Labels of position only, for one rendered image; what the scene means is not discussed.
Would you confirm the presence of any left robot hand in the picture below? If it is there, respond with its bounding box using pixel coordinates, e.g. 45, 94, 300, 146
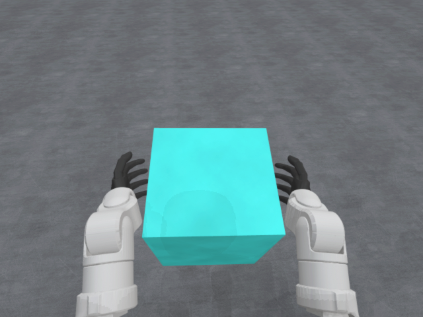
111, 151, 148, 199

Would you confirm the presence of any right robot hand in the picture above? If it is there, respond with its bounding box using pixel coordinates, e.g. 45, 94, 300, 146
274, 155, 311, 205

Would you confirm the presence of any carton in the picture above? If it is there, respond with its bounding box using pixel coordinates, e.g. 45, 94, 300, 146
142, 128, 286, 266

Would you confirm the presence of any left robot forearm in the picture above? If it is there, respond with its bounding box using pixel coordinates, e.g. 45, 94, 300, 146
75, 187, 142, 317

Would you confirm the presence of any right robot forearm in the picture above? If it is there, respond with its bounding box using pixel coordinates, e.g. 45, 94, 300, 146
284, 189, 359, 317

